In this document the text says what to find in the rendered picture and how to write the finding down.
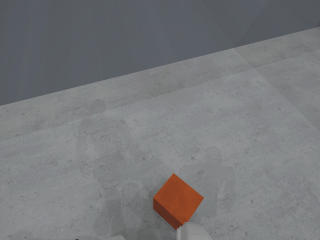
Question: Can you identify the robot right thigh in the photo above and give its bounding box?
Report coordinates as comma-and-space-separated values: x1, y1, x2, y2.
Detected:
176, 223, 212, 240

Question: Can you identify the carton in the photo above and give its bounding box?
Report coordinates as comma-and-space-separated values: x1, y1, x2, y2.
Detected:
153, 173, 204, 230

